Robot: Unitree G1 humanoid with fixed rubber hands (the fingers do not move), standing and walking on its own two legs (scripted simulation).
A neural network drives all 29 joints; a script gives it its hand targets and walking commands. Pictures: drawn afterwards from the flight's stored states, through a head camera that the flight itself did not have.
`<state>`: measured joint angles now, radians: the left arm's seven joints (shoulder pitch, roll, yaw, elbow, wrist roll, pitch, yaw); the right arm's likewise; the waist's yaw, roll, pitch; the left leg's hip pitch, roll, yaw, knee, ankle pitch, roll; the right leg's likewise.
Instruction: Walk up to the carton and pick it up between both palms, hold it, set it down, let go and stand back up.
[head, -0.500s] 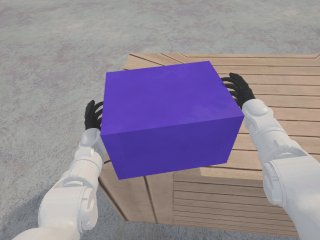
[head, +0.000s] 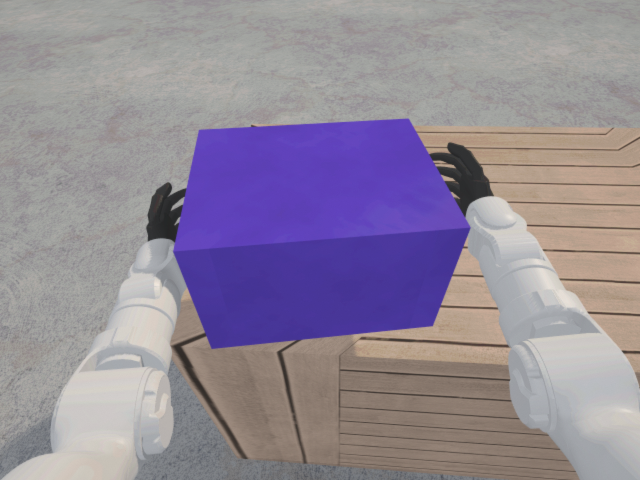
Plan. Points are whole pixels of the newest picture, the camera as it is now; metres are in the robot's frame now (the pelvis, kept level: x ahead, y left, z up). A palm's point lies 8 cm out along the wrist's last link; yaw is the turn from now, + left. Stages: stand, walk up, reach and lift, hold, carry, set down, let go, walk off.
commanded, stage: reach and lift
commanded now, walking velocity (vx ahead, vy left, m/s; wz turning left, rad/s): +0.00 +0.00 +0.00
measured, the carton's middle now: (315, 227) +0.44 +0.06 +0.08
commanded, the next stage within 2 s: hold in 1.66 s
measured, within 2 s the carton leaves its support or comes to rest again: neither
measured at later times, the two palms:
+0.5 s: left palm (155, 215) +0.39 +0.26 +0.15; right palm (478, 188) +0.42 -0.15 +0.17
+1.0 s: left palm (146, 202) +0.38 +0.25 +0.18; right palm (490, 179) +0.41 -0.15 +0.20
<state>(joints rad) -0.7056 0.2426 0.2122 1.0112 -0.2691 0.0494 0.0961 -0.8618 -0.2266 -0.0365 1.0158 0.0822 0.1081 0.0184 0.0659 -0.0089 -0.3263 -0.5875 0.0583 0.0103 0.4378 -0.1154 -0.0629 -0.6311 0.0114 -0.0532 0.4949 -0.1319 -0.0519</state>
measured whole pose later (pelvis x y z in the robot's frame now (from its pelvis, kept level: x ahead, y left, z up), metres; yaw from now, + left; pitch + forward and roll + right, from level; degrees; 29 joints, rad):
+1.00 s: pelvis +0.00 +0.00 +0.01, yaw +0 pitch +7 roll +1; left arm -0.71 0.30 0.21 0.72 -0.11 0.41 0.04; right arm -0.80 -0.17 -0.15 0.70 0.12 0.43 -0.04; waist 0.03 -0.03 -0.26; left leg -0.40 0.06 0.01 0.39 -0.12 -0.06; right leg -0.44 0.01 -0.05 0.45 -0.14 -0.05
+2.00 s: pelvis +0.00 +0.00 +0.01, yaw +0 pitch +6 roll +1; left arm -0.71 0.30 0.21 0.58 -0.06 0.58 0.02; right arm -0.80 -0.17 -0.16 0.64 0.13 0.53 -0.03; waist 0.01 -0.03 -0.26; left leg -0.37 0.05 0.00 0.39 -0.12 -0.06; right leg -0.41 0.01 -0.05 0.45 -0.14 -0.05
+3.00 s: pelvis +0.00 +0.00 +0.01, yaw +0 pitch +5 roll +1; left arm -0.71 0.30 0.21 0.52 -0.03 0.60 0.01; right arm -0.78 -0.18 -0.17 0.60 0.14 0.53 -0.03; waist 0.00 -0.03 -0.24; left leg -0.36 0.05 0.00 0.38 -0.12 -0.06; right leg -0.40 0.01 -0.05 0.44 -0.14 -0.05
